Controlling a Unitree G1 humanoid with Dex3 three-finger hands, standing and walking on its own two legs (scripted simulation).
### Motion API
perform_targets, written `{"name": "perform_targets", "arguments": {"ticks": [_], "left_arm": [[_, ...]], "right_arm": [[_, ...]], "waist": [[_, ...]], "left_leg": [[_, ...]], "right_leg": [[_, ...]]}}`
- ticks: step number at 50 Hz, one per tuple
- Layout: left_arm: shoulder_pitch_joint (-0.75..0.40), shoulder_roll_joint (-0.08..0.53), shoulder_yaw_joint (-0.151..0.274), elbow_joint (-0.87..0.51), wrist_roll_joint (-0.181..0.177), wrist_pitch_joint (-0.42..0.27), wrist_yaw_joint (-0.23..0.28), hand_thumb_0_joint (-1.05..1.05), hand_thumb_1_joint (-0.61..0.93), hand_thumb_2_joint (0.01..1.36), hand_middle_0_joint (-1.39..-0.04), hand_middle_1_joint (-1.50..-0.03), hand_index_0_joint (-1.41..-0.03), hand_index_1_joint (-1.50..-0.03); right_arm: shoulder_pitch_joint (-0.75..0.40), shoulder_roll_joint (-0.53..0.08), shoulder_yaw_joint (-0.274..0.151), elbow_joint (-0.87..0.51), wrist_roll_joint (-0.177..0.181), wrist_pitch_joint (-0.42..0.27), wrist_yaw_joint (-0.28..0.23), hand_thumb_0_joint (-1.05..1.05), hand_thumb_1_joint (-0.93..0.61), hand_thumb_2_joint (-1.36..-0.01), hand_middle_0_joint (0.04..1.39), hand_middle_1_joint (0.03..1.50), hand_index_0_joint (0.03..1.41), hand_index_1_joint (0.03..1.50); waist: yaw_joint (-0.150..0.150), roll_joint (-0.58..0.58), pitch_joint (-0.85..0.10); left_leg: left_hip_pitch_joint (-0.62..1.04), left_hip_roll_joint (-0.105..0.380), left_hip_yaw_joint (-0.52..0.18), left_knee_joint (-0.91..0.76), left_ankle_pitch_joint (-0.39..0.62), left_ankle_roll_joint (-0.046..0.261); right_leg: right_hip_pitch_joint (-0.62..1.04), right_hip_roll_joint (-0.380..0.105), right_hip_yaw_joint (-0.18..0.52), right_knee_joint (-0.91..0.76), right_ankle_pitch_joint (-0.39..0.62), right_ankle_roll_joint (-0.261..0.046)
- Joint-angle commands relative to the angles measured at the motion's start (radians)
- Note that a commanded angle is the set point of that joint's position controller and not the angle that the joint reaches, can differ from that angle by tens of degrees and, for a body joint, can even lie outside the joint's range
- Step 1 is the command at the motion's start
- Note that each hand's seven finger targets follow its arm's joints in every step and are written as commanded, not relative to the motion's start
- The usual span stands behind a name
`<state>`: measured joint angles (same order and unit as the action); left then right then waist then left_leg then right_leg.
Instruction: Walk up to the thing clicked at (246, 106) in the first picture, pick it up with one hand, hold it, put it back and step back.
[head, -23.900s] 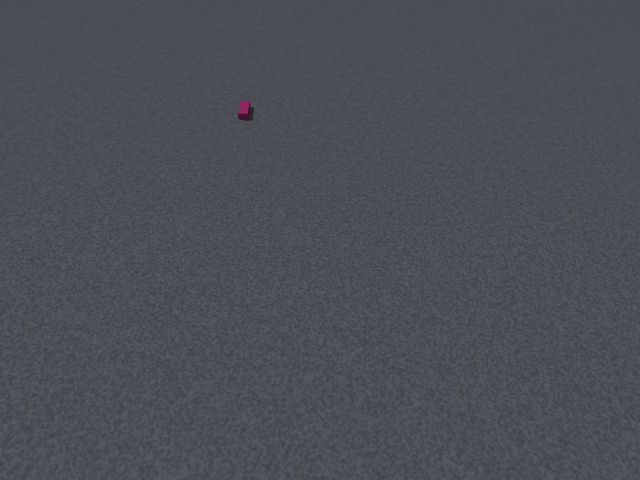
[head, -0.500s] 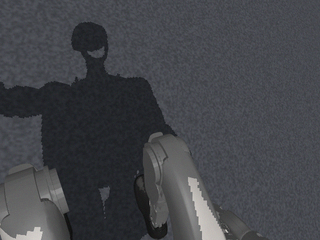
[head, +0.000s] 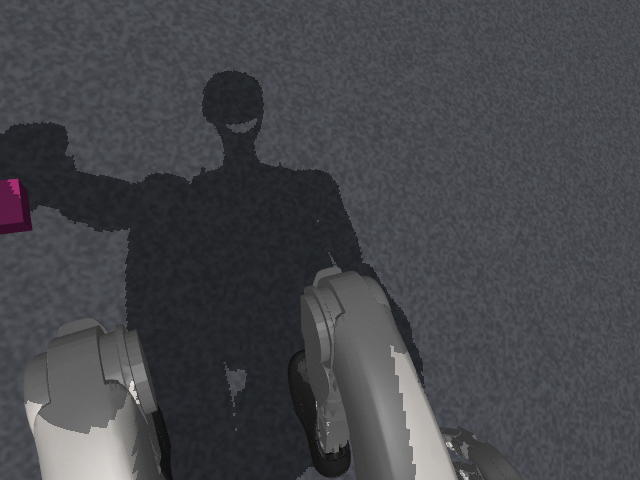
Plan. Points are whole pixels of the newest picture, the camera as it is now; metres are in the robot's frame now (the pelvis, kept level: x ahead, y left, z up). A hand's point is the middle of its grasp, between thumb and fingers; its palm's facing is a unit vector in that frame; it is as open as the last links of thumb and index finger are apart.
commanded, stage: lift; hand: left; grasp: from above
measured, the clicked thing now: out of the picture +0.47 +0.33 -0.19
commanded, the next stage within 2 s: hold in 1.64 s
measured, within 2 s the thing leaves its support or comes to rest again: neither
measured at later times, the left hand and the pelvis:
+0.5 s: hand out of the picture +0.40 +0.33 -0.04, palm faces -0.47 -0.09 -0.88, open 8.2 cm; pelvis +0.00 +0.00 +0.08, yaw +4 degrees
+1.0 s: hand out of the picture +0.33 +0.30 +0.18, palm faces -0.44 -0.14 -0.89, open 8.2 cm; pelvis +0.01 +0.00 +0.26, yaw +8 degrees
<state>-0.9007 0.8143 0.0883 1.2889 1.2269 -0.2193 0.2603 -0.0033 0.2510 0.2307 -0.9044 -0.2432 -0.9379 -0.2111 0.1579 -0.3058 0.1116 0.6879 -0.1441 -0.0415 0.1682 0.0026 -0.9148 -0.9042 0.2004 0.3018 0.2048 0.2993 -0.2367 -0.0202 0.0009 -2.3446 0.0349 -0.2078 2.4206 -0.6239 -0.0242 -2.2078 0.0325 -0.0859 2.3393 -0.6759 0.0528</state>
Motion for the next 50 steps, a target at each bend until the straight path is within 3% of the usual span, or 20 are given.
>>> {"name": "perform_targets", "arguments": {"ticks": [1,2,3,6,7,9,11,12,15,20,22,24,25,32,33,35,43,44,46,50], "left_arm": [[-0.348,0.293,0.047,-0.246,-0.035,0.019,0.033,0.0,0.796,0.447,-1.162,-0.302,-1.181,-0.295],[-0.342,0.305,0.061,-0.269,-0.044,0.023,0.028,0.0,0.862,0.412,-1.228,-0.359,-1.246,-0.34],[-0.333,0.278,0.047,-0.271,-0.053,0.031,0.018,0.0,0.877,0.429,-1.2,-0.369,-1.225,-0.344],[-0.294,0.285,0.059,-0.294,-0.071,0.049,-0.017,0.0,0.883,0.445,-1.212,-0.353,-1.23,-0.334],[-0.288,0.263,0.038,-0.305,-0.077,0.054,-0.034,0.0,0.895,0.427,-1.221,-0.347,-1.242,-0.326],[-0.276,0.287,0.064,-0.354,-0.083,0.055,-0.055,0.0,0.886,0.442,-1.226,-0.327,-1.24,-0.313],[-0.258,0.235,0.034,-0.415,-0.101,0.054,-0.073,0.0,0.882,0.447,-1.224,-0.344,-1.24,-0.327],[-0.234,0.251,0.048,-0.423,-0.107,0.057,-0.08,0.0,0.912,0.444,-1.236,-0.353,-1.257,-0.332],[-0.218,0.222,0.04,-0.476,-0.124,0.058,-0.1,0.0,0.886,0.448,-1.212,-0.355,-1.232,-0.334],[-0.146,0.191,0.032,-0.544,-0.149,0.068,-0.125,0.0,0.883,0.493,-1.206,-0.385,-1.222,-0.368],[-0.133,0.136,-0.002,-0.599,-0.166,0.071,-0.138,0.0,0.865,0.485,-1.182,-0.395,-1.202,-0.374],[-0.077,0.156,0.028,-0.607,-0.175,0.079,-0.148,0.0,0.873,0.502,-1.183,-0.406,-1.202,-0.386],[-0.074,0.134,0.008,-0.64,-0.187,0.08,-0.154,0.0,0.883,0.483,-1.183,-0.414,-1.208,-0.388],[0.013,0.104,0.001,-0.79,-0.223,0.099,-0.182,0.0,0.886,0.488,-1.193,-0.392,-1.212,-0.372],[0.027,0.126,0.024,-0.822,-0.225,0.105,-0.178,0.0,0.884,0.494,-1.188,-0.397,-1.206,-0.378],[0.055,0.101,0.006,-0.842,-0.226,0.117,-0.174,0.0,0.892,0.491,-1.184,-0.412,-1.207,-0.388],[0.233,0.012,-0.028,-0.865,-0.252,0.169,-0.184,0.0,0.863,0.502,-1.169,-0.4,-1.186,-0.383],[0.233,-0.007,-0.045,-0.876,-0.249,0.173,-0.186,0.0,0.855,0.51,-1.168,-0.401,-1.181,-0.387],[0.24,0.014,-0.033,-0.888,-0.249,0.176,-0.188,0.0,0.868,0.516,-1.183,-0.396,-1.195,-0.385],[0.295,-0.052,-0.07,-0.836,-0.244,0.171,-0.187,0.0,0.845,0.509,-1.154,-0.422,-1.17,-0.407]], "right_arm": [[0.187,-0.245,-0.097,-0.025,0.017,0.0,-0.019,0.0,-0.884,-0.891,0.201,0.3,0.2,0.3],[0.186,-0.252,-0.106,-0.026,0.021,0.002,-0.022,0.0,-0.933,-0.911,0.199,0.3,0.199,0.3],[0.192,-0.243,-0.107,-0.026,0.026,0.005,-0.024,0.0,-0.911,-0.903,0.2,0.3,0.2,0.3],[0.191,-0.249,-0.128,-0.029,0.042,0.012,-0.036,0.0,-0.91,-0.903,0.2,0.3,0.2,0.3],[0.197,-0.239,-0.133,-0.032,0.047,0.016,-0.037,0.0,-0.91,-0.903,0.2,0.3,0.2,0.3],[0.193,-0.24,-0.145,-0.04,0.053,0.027,-0.047,0.0,-0.91,-0.903,0.2,0.3,0.2,0.3],[0.193,-0.215,-0.151,-0.048,0.063,0.031,-0.049,0.0,-0.911,-0.903,0.2,0.3,0.2,0.3],[0.192,-0.216,-0.16,-0.046,0.07,0.033,-0.053,0.0,-0.909,-0.902,0.2,0.3,0.2,0.3],[0.187,-0.206,-0.173,-0.053,0.081,0.04,-0.064,0.0,-0.906,-0.901,0.2,0.3,0.2,0.3],[0.179,-0.194,-0.187,-0.07,0.102,0.05,-0.081,0.0,-0.904,-0.901,0.2,0.3,0.2,0.3],[0.176,-0.184,-0.19,-0.076,0.107,0.052,-0.087,0.0,-0.902,-0.9,0.2,0.3,0.2,0.3],[0.17,-0.185,-0.199,-0.08,0.114,0.055,-0.096,0.0,-0.9,-0.9,0.2,0.3,0.2,0.3],[0.165,-0.178,-0.199,-0.09,0.116,0.056,-0.1,0.0,-0.9,-0.9,0.2,0.3,0.2,0.3],[0.131,-0.157,-0.207,-0.107,0.133,0.062,-0.14,0.0,-0.895,-0.899,0.2,0.3,0.2,0.3],[0.124,-0.158,-0.208,-0.114,0.137,0.063,-0.145,0.0,-0.893,-0.898,0.2,0.3,0.2,0.3],[0.113,-0.151,-0.204,-0.118,0.142,0.065,-0.156,0.0,-0.892,-0.898,0.2,0.3,0.2,0.3],[0.073,-0.124,-0.191,-0.111,0.164,0.058,-0.199,0.0,-0.888,-0.896,0.201,0.3,0.2,0.3],[0.074,-0.12,-0.189,-0.108,0.168,0.055,-0.203,0.0,-0.889,-0.896,0.201,0.3,0.2,0.3],[0.066,-0.113,-0.186,-0.106,0.173,0.05,-0.214,0.0,-0.889,-0.896,0.201,0.3,0.2,0.3],[0.066,-0.098,-0.179,-0.094,0.179,0.031,-0.232,0.0,-0.891,-0.898,0.2,0.3,0.2,0.3]], "waist": [[0.009,0.389,-0.768],[0.022,0.395,-0.769],[0.019,0.393,-0.785],[0.041,0.395,-0.767],[0.034,0.391,-0.763],[0.053,0.364,-0.786],[0.058,0.367,-0.83],[0.077,0.342,-0.834],[0.077,0.349,-0.811],[0.098,0.313,-0.822],[0.094,0.313,-0.817],[0.11,0.28,-0.818],[0.108,0.283,-0.813],[0.126,0.261,-0.811],[0.139,0.255,-0.836],[0.14,0.249,-0.83],[0.151,0.209,-0.69],[0.146,0.203,-0.667],[0.151,0.183,-0.645],[0.15,0.154,-0.554]], "left_leg": [[0.6,-0.007,0.137,-0.269,0.111,0.04],[0.605,-0.01,0.143,-0.274,0.117,0.04],[0.618,-0.01,0.142,-0.289,0.119,0.041],[0.641,-0.014,0.137,-0.334,0.098,0.037],[0.647,-0.012,0.137,-0.346,0.085,0.038],[0.654,-0.016,0.146,-0.353,0.086,0.043],[0.675,-0.016,0.159,-0.372,0.107,0.047],[0.688,-0.016,0.16,-0.387,0.104,0.049],[0.703,-0.016,0.156,-0.433,0.078,0.047],[0.771,-0.016,0.146,-0.511,0.069,0.049],[0.795,-0.015,0.146,-0.543,0.069,0.049],[0.82,-0.014,0.143,-0.573,0.081,0.05],[0.828,-0.015,0.147,-0.589,0.074,0.051],[0.978,-0.008,0.145,-0.73,0.059,0.049],[1.012,-0.007,0.142,-0.755,0.06,0.049],[1.062,-0.006,0.142,-0.805,0.064,0.047],[1.234,-0.002,0.137,-1.03,0.034,0.043],[1.252,-0.002,0.136,-1.06,0.03,0.042],[1.288,-0.007,0.156,-1.093,0.046,0.044],[1.362,-0.007,0.153,-1.195,0.066,0.04]], "right_leg": [[0.323,0.032,-0.074,-0.275,0.189,-0.084],[0.318,0.029,-0.076,-0.284,0.194,-0.086],[0.33,0.029,-0.076,-0.287,0.203,-0.083],[0.305,0.021,-0.078,-0.299,0.181,-0.09],[0.319,0.022,-0.073,-0.311,0.17,-0.09],[0.334,0.02,-0.064,-0.334,0.163,-0.092],[0.382,0.019,-0.045,-0.355,0.189,-0.086],[0.385,0.019,-0.041,-0.371,0.181,-0.086],[0.383,0.013,-0.037,-0.394,0.16,-0.087],[0.425,0.01,-0.03,-0.456,0.151,-0.086],[0.452,0.01,-0.026,-0.487,0.156,-0.086],[0.482,0.007,-0.021,-0.515,0.162,-0.083],[0.502,0.007,-0.016,-0.534,0.16,-0.082],[0.635,0.004,0.002,-0.668,0.155,-0.075],[0.666,0.004,0.004,-0.688,0.154,-0.075],[0.713,0.005,0.007,-0.726,0.16,-0.073],[0.901,0.003,0.022,-0.926,0.141,-0.066],[0.928,0.004,0.024,-0.952,0.143,-0.066],[0.992,0.003,0.038,-1.02,0.141,-0.067],[1.076,0.006,0.047,-1.111,0.158,-0.069]]}}
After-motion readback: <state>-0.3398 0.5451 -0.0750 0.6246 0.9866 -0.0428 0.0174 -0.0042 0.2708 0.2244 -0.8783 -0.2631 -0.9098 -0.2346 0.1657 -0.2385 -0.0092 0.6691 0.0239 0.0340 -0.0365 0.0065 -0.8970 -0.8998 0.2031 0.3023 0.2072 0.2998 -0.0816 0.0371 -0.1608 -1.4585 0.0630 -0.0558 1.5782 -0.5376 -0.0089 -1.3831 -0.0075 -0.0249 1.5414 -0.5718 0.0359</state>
